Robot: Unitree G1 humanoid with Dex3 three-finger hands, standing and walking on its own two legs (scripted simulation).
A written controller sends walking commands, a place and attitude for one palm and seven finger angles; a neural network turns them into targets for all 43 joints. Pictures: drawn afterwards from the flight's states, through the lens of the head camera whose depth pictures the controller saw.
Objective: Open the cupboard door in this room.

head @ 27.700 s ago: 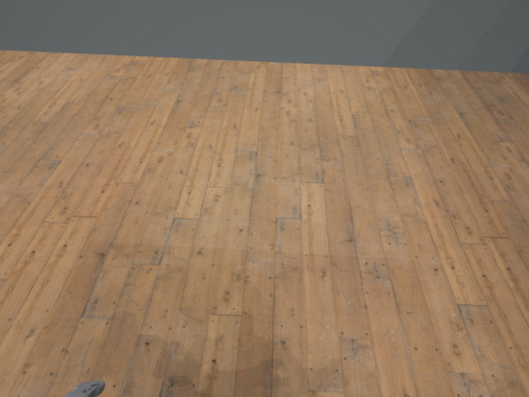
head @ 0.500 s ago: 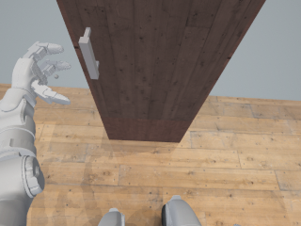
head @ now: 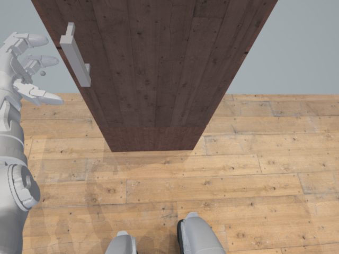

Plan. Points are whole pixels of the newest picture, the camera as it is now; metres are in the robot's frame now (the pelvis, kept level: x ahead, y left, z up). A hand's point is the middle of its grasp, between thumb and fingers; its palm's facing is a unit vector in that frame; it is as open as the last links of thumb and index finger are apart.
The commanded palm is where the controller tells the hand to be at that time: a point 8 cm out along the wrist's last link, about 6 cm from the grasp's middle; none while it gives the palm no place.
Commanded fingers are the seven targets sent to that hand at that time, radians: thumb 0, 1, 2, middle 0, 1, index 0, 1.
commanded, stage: move the hooked fingers beside the handle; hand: left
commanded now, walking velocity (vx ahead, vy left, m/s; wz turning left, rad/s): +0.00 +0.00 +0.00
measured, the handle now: (78, 57) +0.54 +0.16 +0.09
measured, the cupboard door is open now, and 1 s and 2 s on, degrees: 0 0 0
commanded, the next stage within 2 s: slide the fingers in behind the handle in 0.54 s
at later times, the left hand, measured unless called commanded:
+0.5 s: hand (43, 75) +0.50 +0.23 +0.08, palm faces -0.06 -1.00 +0.00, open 14.0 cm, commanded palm +0.48 +0.27 +0.08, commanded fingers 0.00 -0.50 0.30 -0.30 -1.20 -0.30 -1.20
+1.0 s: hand (51, 77) +0.49 +0.21 +0.08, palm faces -0.07 -1.00 +0.01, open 14.0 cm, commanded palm +0.47 +0.25 +0.08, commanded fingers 0.00 -0.50 0.30 -0.30 -1.20 -0.30 -1.20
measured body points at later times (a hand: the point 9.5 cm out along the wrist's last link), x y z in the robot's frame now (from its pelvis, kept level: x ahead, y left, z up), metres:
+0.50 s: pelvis +0.00 +0.01 +0.00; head +0.14 +0.03 +0.42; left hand +0.50 +0.28 +0.08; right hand +0.04 -0.26 -0.11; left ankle -0.03 +0.12 -0.67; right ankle +0.06 -0.14 -0.67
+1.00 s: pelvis +0.00 +0.00 +0.00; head +0.13 +0.03 +0.43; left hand +0.49 +0.26 +0.08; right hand +0.03 -0.27 -0.11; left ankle -0.03 +0.12 -0.67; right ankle +0.06 -0.14 -0.67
